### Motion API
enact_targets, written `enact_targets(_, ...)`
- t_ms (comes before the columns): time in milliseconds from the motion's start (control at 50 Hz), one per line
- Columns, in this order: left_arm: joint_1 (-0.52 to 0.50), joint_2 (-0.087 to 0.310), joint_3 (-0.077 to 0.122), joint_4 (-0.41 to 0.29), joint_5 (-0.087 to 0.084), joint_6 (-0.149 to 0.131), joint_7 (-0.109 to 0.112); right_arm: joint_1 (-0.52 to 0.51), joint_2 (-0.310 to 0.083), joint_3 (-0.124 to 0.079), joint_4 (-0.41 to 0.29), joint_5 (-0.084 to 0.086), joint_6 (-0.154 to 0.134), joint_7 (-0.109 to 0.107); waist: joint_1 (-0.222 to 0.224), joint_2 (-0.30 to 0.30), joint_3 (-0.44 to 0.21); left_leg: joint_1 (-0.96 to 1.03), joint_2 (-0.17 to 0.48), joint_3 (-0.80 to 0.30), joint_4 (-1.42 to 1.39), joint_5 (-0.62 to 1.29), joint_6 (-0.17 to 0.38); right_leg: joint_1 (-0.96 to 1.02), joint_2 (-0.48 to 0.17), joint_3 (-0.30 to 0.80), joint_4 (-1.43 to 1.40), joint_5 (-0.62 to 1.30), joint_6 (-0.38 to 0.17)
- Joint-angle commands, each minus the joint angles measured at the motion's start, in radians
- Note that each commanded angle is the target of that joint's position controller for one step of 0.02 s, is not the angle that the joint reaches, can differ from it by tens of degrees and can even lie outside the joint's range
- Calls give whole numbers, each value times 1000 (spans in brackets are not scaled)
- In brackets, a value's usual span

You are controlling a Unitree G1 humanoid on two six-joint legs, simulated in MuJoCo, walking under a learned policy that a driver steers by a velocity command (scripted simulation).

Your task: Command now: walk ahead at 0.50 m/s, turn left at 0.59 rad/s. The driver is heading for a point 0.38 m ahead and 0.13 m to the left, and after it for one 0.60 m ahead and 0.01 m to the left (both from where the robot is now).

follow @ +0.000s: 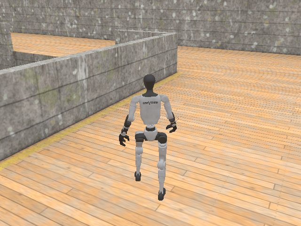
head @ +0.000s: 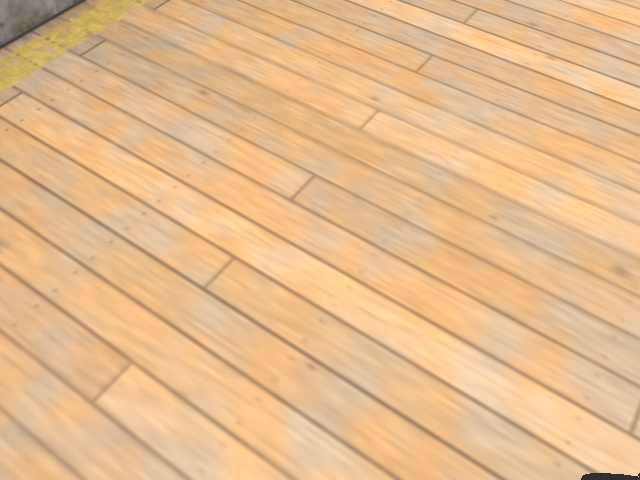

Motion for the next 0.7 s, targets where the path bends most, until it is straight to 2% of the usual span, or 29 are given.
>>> enact_targets(20,-43,184,44,-56,-17,-1,5,-93,-44,-6,-104,1,-11,18,-25,-92,36,27,-13,38,-75,-17,31,-2,-286,67,-55,409,-143)
enact_targets(60,-44,214,53,-54,-27,12,9,-68,-76,-22,-112,-6,-5,21,-62,-114,1,114,-65,88,-97,-118,69,42,-290,28,56,692,-123)
enact_targets(80,-48,228,57,-55,-32,20,12,-1,-104,-38,-100,-9,-1,20,-108,-123,-48,220,-106,117,-107,-158,94,42,-281,5,178,846,-110)
enact_targets(100,-59,219,53,-60,-35,27,16,150,-147,-66,-59,-6,3,13,-195,-103,-125,433,-152,135,-163,-112,129,-25,-250,-30,376,894,-83)
enact_targets(120,-41,178,35,-72,-10,25,20,334,-221,-101,-9,1,13,-6,-272,-21,-218,747,-99,3,-178,-106,178,-255,-211,-32,671,653,-40)
enact_targets(140,46,30,-14,-138,34,4,7,296,-340,-113,-18,13,6,-15,-140,267,-291,1041,166,-567,-270,-296,355,-706,-15,30,1028,-268,22)
enact_targets(160,-43,101,-8,-144,2,-32,-5,318,-262,-87,-56,6,-14,-9,-211,152,-421,1074,232,-808,-419,-459,396,-806,5,266,1144,-332,10)
enact_targets(180,-140,157,7,-175,-36,-50,-12,287,-204,-67,-40,-5,-31,-4,-223,90,-273,983,208,-673,-445,-387,342,-885,-38,273,1133,-228,-11)
enact_targets(200,-152,142,1,-177,-29,-62,-8,236,-183,-59,-39,-5,-40,-4,-181,28,-190,843,167,-558,-443,-291,311,-850,-78,270,1048,-140,-22)
enact_targets(220,-148,141,4,-165,-2,-64,-1,166,-155,-49,-47,-8,-41,-6,-138,-8,-137,713,129,-469,-447,-176,286,-783,-108,272,962,-85,-14)
enact_targets(240,-127,148,9,-158,10,-55,0,122,-133,-40,-62,-20,-42,-10,-101,11,-118,622,100,-413,-466,-83,277,-712,-127,282,914,-46,-9)
enact_targets(260,-117,145,11,-157,13,-44,-2,103,-130,-38,-69,-24,-43,-13,-84,23,-110,567,87,-393,-486,-33,280,-672,-127,279,884,-27,2)
enact_targets(300,-123,122,8,-158,26,-23,2,95,-145,-42,-60,-24,-47,-24,-68,8,-80,475,71,-312,-483,244,288,-636,-109,251,817,-5,40)
enact_targets(340,-152,92,-1,-165,31,-12,4,104,-160,-45,-39,-25,-41,-42,-67,1,-69,425,32,-207,-459,423,264,-615,-82,223,701,88,68)
enact_targets(380,-192,52,-18,-162,26,-12,-5,117,-137,-37,-17,-20,-32,-52,-96,26,-81,401,-23,-110,-438,439,208,-542,-62,199,532,265,65)
enact_targets(420,-249,37,-27,-167,17,-21,-22,172,-119,-26,20,-22,-29,-58,-141,34,-97,418,-16,-101,-441,371,179,-478,-42,194,422,445,49)
enact_targets(460,-271,54,-23,-170,9,-22,-32,184,-120,-21,45,-30,-31,-56,-151,42,-89,471,17,-116,-429,332,171,-477,-42,208,363,465,24)
enact_targets(500,-276,78,-15,-175,11,-23,-40,178,-121,-19,64,-38,-32,-52,-146,42,-79,538,55,-132,-378,348,169,-497,-40,221,334,381,-10)
enact_targets(540,-245,101,-6,-172,16,-23,-45,159,-126,-21,80,-35,-28,-52,-121,37,-79,589,72,-139,-295,409,156,-484,-23,214,304,283,-46)
enact_targets(560,-190,116,2,-160,21,-24,-46,135,-130,-21,79,-29,-23,-56,-85,30,-94,596,46,-118,-208,471,135,-421,0,193,250,309,-66)
enact_targets(580,-141,166,18,-156,25,-25,-41,150,-130,-22,74,-33,-21,-62,-71,-20,-144,573,-17,-78,-68,438,90,-308,-36,239,235,588,-99)
enact_targets(600,-101,230,29,-171,35,-22,-38,219,-113,-15,54,-53,-27,-66,-100,-154,-252,398,-119,-38,189,131,24,-70,-180,437,288,930,-212)
enact_targets(620,-61,198,21,-169,34,-6,-35,285,-77,0,61,-54,-24,-64,-94,-303,-353,162,-225,-19,461,-583,-50,124,-357,715,233,1018,-380)
enact_targets(640,-56,149,10,-176,10,9,-32,253,-136,-9,62,-39,-12,-55,-73,-206,-377,111,-190,-105,543,-625,-54,107,-348,785,180,738,-375)
enact_targets(660,-110,140,11,-194,-3,22,-26,181,-141,-16,47,-20,5,-55,-70,-141,-281,48,-159,-107,590,-567,-61,25,-312,733,155,499,-339)
enact_targets(680,-142,131,7,-205,-6,37,-18,130,-133,-16,39,-20,20,-59,-70,-80,-207,30,-137,-96,559,-521,-62,-86,-277,684,113,334,-302)
enact_targets(700,-170,130,6,-215,-3,50,-9,105,-127,-18,32,-24,33,-65,-84,-62,-152,51,-113,-95,485,-480,-62,-193,-253,655,78,209,-273)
